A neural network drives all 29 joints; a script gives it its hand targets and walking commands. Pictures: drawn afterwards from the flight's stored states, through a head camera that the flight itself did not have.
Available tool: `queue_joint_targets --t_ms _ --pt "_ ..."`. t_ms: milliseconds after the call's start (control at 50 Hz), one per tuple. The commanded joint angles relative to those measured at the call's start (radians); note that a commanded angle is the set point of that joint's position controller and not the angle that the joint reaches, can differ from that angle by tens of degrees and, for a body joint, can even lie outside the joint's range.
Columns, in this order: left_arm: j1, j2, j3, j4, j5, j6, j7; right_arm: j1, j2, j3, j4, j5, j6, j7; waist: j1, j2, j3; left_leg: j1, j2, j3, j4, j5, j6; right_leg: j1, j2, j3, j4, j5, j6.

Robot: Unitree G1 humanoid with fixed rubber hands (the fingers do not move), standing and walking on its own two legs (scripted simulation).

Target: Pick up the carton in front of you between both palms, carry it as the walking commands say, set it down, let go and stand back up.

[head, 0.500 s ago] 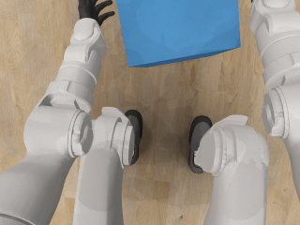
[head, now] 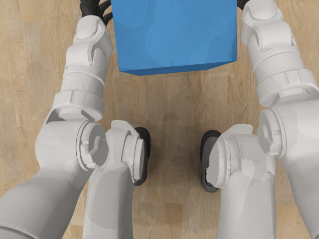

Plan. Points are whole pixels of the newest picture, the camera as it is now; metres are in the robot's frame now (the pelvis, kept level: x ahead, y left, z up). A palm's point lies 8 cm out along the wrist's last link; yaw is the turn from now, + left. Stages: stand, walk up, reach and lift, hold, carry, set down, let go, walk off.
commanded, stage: reach and lift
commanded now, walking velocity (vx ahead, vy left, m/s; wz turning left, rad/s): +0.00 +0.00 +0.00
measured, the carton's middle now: (171, 26) +0.53 +0.00 -0.21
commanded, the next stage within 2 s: none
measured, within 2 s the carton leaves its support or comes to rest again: neither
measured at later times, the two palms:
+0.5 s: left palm (25, 2) +0.49 +0.13 +0.06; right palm out of the picture +0.50 -0.17 +0.06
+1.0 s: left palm out of the picture +0.46 +0.13 +0.22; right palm out of the picture +0.45 -0.17 +0.21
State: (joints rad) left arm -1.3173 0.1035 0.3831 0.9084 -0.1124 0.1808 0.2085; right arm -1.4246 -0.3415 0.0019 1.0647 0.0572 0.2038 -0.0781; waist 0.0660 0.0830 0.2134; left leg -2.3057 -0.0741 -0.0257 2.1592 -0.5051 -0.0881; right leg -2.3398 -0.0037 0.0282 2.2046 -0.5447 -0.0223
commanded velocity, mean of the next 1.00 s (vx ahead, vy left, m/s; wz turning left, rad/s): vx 0.00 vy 0.00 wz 0.00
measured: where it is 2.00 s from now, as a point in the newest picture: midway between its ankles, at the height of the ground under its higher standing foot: (173, 168)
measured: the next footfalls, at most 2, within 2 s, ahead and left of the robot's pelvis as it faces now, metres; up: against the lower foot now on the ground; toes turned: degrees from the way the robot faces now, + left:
none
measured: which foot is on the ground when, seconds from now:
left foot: down 0.00-1.00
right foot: down 0.00-1.00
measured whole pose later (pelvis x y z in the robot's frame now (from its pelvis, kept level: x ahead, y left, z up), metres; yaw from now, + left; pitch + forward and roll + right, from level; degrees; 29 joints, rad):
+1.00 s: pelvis +0.04 +0.01 +0.25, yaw -5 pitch +33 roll +1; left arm -0.65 -0.14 0.46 0.55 0.19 0.35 0.07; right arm -0.72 0.05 -0.37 0.64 -0.24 0.38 -0.01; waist 0.03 0.01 -0.25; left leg -1.47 -0.05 -0.06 1.38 -0.49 -0.04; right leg -1.50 0.04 0.06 1.38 -0.46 0.01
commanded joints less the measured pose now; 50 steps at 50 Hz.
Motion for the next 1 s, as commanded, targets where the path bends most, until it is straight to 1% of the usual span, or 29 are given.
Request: queue_joint_targets --t_ms 0,20,40,80,100,140,180,220,240,280,300,340,380,440,500,600,660,760,860,980 --pt "-0.577 -1.066 -0.427 -0.269 -0.08 0.024 -0.302 -0.539 1.128 0.259 -0.423 0.071 -0.013 0.259 -0.054 -0.274 -1.616 0.577 -0.101 0.177 -0.141 0.358 0.028 1.02 0.115 -0.079 -0.224 0.488 0.022" --pt "-0.572 -1.074 -0.45 -0.305 -0.064 0.041 -0.305 -0.513 1.143 0.26 -0.426 0.053 0.007 0.258 -0.036 -0.265 -1.608 0.541 -0.101 0.177 -0.166 0.352 0.022 1.054 0.116 -0.073 -0.234 0.514 0.026" --pt "-0.583 -1.065 -0.47 -0.356 -0.057 0.052 -0.308 -0.474 1.174 0.256 -0.434 0.043 0.027 0.259 -0.037 -0.272 -1.621 0.532 -0.101 0.173 -0.182 0.342 0.022 1.071 0.123 -0.073 -0.244 0.525 0.03" --pt "-0.601 -1.055 -0.502 -0.422 -0.04 0.074 -0.315 -0.393 1.238 0.241 -0.416 0.022 0.067 0.26 -0.031 -0.255 -1.599 0.514 -0.105 0.173 -0.215 0.296 0.026 1.057 0.135 -0.07 -0.28 0.481 0.034" --pt "-0.603 -1.045 -0.504 -0.433 -0.027 0.084 -0.316 -0.357 1.259 0.23 -0.393 0.012 0.084 0.259 -0.028 -0.244 -1.56 0.503 -0.107 0.178 -0.233 0.252 0.029 1.029 0.137 -0.069 -0.31 0.422 0.035" --pt "-0.574 -1.051 -0.474 -0.375 0.022 0.11 -0.321 -0.313 1.281 0.186 -0.309 -0.027 0.108 0.264 -0.017 -0.218 -1.417 0.508 -0.105 0.166 -0.292 0.148 0.04 0.899 0.142 -0.077 -0.366 0.276 0.034" --pt "-0.527 -1.051 -0.403 -0.298 0.089 0.129 -0.325 -0.298 1.282 0.121 -0.233 -0.068 0.121 0.276 0.001 -0.203 -1.279 0.516 -0.103 0.157 -0.344 0.057 0.05 0.79 0.148 -0.08 -0.417 0.146 0.03" --pt "-0.486 -1.043 -0.323 -0.241 0.152 0.141 -0.327 -0.307 1.27 0.06 -0.184 -0.104 0.126 0.289 0.027 -0.205 -1.197 0.522 -0.103 0.149 -0.389 0.016 0.059 0.732 0.151 -0.076 -0.456 0.073 0.026" --pt "-0.471 -1.048 -0.296 -0.224 0.174 0.145 -0.329 -0.307 1.266 0.032 -0.168 -0.122 0.127 0.294 0.029 -0.205 -1.182 0.531 -0.103 0.146 -0.41 0.009 0.061 0.726 0.152 -0.075 -0.474 0.057 0.025" --pt "-0.463 -1.065 -0.268 -0.209 0.2 0.153 -0.337 -0.293 1.259 -0.022 -0.139 -0.159 0.13 0.302 0.014 -0.195 -1.189 0.55 -0.105 0.141 -0.446 0.006 0.06 0.746 0.154 -0.073 -0.509 0.05 0.02" --pt "-0.463 -1.076 -0.263 -0.204 0.206 0.156 -0.342 -0.282 1.254 -0.047 -0.129 -0.179 0.131 0.304 0.001 -0.185 -1.196 0.559 -0.106 0.138 -0.463 0.006 0.058 0.761 0.154 -0.073 -0.525 0.053 0.018" --pt "-0.46 -1.104 -0.268 -0.198 0.212 0.165 -0.353 -0.26 1.25 -0.087 -0.119 -0.214 0.135 0.308 -0.027 -0.158 -1.218 0.586 -0.108 0.132 -0.496 0.008 0.053 0.789 0.156 -0.076 -0.554 0.066 0.012" --pt "-0.449 -1.134 -0.286 -0.199 0.211 0.173 -0.363 -0.243 1.255 -0.104 -0.129 -0.233 0.137 0.313 -0.048 -0.129 -1.251 0.629 -0.111 0.126 -0.529 0.019 0.047 0.817 0.158 -0.08 -0.579 0.085 0.008" --pt "-0.412 -1.181 -0.33 -0.216 0.199 0.182 -0.372 -0.221 1.286 -0.079 -0.176 -0.228 0.142 0.323 -0.059 -0.101 -1.319 0.708 -0.113 0.119 -0.571 0.063 0.042 0.87 0.161 -0.086 -0.61 0.132 0.005" --pt "-0.366 -1.215 -0.389 -0.252 0.178 0.188 -0.378 -0.2 1.326 -0.014 -0.247 -0.191 0.147 0.333 -0.058 -0.096 -1.394 0.789 -0.113 0.114 -0.604 0.124 0.039 0.942 0.163 -0.089 -0.638 0.194 0.011" --pt "-0.275 -1.243 -0.488 -0.304 0.135 0.194 -0.383 -0.152 1.396 0.115 -0.353 -0.118 0.159 0.33 -0.041 -0.124 -1.444 0.887 -0.111 0.103 -0.66 0.189 0.04 1.066 0.167 -0.085 -0.694 0.264 0.029" --pt "-0.216 -1.249 -0.521 -0.314 0.123 0.197 -0.385 -0.109 1.418 0.159 -0.387 -0.097 0.165 0.322 -0.034 -0.143 -1.417 0.927 -0.11 0.094 -0.701 0.192 0.044 1.126 0.169 -0.078 -0.737 0.271 0.038" --pt "-0.118 -1.258 -0.536 -0.3 0.124 0.199 -0.391 -0.017 1.441 0.173 -0.394 -0.105 0.168 0.307 -0.036 -0.151 -1.327 0.99 -0.108 0.077 -0.781 0.177 0.049 1.208 0.17 -0.057 -0.823 0.26 0.041" --pt "-0.025 -1.265 -0.533 -0.281 0.142 0.195 -0.398 0.079 1.455 0.155 -0.382 -0.129 0.161 0.298 -0.043 -0.134 -1.23 1.069 -0.106 0.059 -0.872 0.17 0.053 1.294 0.168 -0.032 -0.918 0.259 0.035" --pt "0.086 -1.267 -0.534 -0.272 0.165 0.183 -0.406 0.183 1.474 0.155 -0.391 -0.144 0.15 0.293 -0.043 -0.115 -1.134 1.189 -0.099 0.036 -0.991 0.187 0.061 1.417 0.162 -0.006 -1.034 0.281 0.029"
